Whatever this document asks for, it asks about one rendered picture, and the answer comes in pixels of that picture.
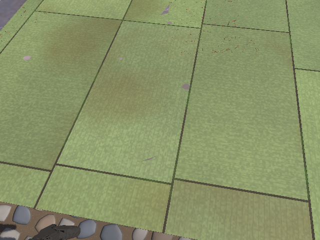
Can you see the left robot hand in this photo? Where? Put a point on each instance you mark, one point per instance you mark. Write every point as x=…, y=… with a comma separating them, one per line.
x=54, y=232

